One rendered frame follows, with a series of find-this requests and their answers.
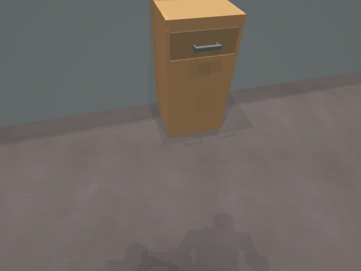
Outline drawer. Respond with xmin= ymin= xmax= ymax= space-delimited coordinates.
xmin=170 ymin=27 xmax=240 ymax=61

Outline cabinet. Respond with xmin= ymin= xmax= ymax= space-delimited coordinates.
xmin=150 ymin=0 xmax=246 ymax=138

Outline handle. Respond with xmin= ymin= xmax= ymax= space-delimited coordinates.
xmin=193 ymin=42 xmax=222 ymax=53

